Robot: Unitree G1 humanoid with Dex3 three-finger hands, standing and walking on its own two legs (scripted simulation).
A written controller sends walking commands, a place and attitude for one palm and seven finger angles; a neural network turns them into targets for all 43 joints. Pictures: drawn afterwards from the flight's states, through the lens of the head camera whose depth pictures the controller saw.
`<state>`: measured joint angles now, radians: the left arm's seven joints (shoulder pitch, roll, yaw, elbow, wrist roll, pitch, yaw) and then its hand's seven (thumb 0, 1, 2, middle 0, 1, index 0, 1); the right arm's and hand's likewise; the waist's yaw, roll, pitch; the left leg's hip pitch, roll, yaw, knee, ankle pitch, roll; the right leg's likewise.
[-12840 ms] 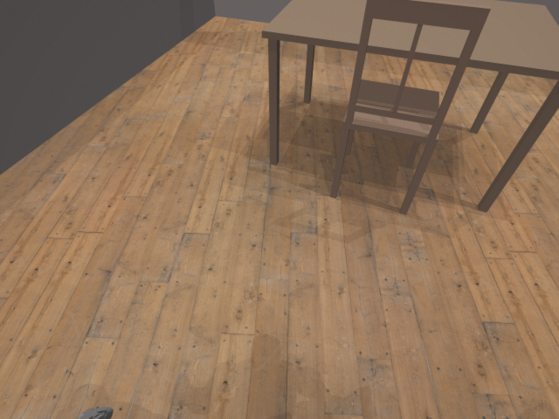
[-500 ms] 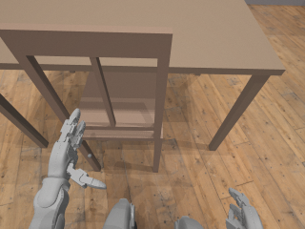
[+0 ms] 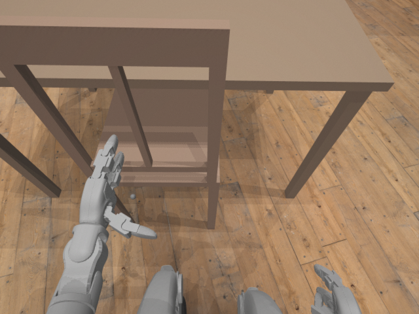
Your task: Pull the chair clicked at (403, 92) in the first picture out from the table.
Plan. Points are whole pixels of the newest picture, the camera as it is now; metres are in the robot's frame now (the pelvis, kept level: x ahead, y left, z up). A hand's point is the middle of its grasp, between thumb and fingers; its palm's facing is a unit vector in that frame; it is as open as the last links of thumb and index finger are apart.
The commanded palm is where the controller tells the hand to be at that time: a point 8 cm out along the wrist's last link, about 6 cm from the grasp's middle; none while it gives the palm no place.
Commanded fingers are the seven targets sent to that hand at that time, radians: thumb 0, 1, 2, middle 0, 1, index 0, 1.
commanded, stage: aim the fingers beside a spindle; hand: left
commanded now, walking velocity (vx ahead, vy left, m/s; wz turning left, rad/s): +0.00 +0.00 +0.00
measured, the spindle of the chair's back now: (135, 125) +0.49 +0.18 +0.04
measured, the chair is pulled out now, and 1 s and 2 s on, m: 0.00 0.00 0.00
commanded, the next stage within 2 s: push the fingers through the gap in 0.78 s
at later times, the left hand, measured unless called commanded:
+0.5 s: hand (135, 198) +0.32 +0.15 +0.03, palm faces -0.02 -1.00 -0.04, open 16.9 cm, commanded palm +0.31 +0.20 +0.02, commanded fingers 0.00 -0.50 0.30 -0.06 -0.08 -0.06 -0.08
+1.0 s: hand (132, 194) +0.33 +0.16 +0.02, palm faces -0.01 -1.00 -0.04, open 16.9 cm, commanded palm +0.32 +0.21 +0.02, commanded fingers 0.00 -0.50 0.30 -0.06 -0.08 -0.06 -0.08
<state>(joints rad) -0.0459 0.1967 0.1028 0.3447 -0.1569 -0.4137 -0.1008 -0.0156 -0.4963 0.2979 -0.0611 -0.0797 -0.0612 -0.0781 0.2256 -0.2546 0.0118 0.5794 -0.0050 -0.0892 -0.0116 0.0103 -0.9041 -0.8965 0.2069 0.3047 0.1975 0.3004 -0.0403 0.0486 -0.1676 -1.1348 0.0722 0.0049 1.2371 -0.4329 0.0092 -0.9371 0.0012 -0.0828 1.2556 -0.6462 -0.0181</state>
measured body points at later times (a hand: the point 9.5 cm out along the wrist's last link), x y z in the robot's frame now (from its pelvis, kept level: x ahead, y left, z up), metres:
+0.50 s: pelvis +0.00 +0.00 -0.01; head +0.09 +0.00 +0.44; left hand +0.32 +0.20 +0.03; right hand +0.15 -0.25 -0.11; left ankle +0.08 +0.12 -0.63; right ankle -0.02 -0.11 -0.63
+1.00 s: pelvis +0.00 +0.00 -0.01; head +0.09 +0.01 +0.43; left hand +0.33 +0.21 +0.02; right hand +0.14 -0.25 -0.11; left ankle +0.08 +0.12 -0.63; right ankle -0.02 -0.11 -0.63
